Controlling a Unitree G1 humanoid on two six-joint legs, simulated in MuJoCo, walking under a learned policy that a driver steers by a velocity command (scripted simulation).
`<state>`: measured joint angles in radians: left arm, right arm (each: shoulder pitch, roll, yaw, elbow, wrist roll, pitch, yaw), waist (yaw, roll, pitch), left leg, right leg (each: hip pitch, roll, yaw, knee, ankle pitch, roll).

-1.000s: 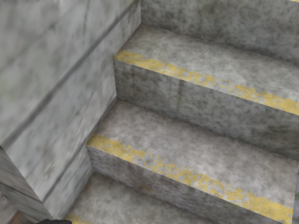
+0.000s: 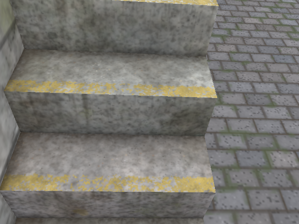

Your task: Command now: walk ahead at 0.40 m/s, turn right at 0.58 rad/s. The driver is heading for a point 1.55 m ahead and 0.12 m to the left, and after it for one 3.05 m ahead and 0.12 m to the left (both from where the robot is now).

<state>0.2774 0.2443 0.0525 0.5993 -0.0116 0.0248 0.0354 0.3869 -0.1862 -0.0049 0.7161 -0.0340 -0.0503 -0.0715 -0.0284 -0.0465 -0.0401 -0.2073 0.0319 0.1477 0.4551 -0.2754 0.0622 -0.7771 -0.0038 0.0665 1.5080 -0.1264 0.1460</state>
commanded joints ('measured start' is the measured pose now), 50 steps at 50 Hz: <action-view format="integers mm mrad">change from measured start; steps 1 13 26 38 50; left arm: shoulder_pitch -89 125 92 -156 -147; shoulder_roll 32 207 21 -17 11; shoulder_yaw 4 48 -64 -28 -68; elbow -94 -6 272 138 81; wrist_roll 0 23 25 -22 31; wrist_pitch -18 -34 -33 -126 -82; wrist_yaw -2 -47 -39 -105 -31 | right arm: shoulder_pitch -27 -136 -412 35 4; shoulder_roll -173 -48 106 -91 -117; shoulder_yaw -57 -11 110 -5 -16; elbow -79 -100 -278 89 164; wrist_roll -1 3 68 10 13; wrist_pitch -13 -13 -24 38 -64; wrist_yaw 0 56 98 87 73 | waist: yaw -10 45 -27 -88 44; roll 213 -277 -12 105 125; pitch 55 -94 225 -87 35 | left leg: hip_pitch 74 -491 -1232 -90 -347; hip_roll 280 33 -39 238 104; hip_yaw -261 36 -138 -968 -188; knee -276 781 1787 -69 -219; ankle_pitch -149 -230 -19 -564 8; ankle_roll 196 -52 -32 212 194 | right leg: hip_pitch -58 1057 365 18 145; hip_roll -18 -189 -170 119 38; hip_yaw -63 228 -2 214 -173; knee -109 -1065 -1333 332 -211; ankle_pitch -34 834 -128 -34 236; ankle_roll -7 -311 -282 -279 -157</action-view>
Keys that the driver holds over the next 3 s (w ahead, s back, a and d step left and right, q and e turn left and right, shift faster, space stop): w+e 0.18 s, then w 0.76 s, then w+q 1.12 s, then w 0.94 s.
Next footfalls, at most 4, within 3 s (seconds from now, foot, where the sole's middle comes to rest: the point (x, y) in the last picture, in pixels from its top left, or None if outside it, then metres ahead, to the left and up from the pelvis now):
0.24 right None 0.05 -0.14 -0.78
0.66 left None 0.37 0.01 -0.57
1.16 right None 0.38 -0.21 -0.57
1.52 left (161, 155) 0.62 -0.05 -0.36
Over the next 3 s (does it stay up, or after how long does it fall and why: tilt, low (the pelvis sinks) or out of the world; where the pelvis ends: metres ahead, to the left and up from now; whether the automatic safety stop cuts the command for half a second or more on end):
stays up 0.23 -0.53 -0.06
